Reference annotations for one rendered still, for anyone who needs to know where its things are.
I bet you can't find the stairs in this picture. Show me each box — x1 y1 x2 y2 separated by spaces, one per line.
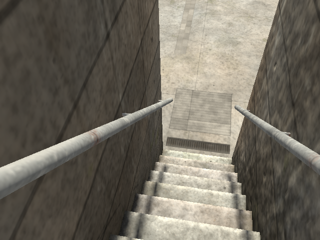
109 149 261 240

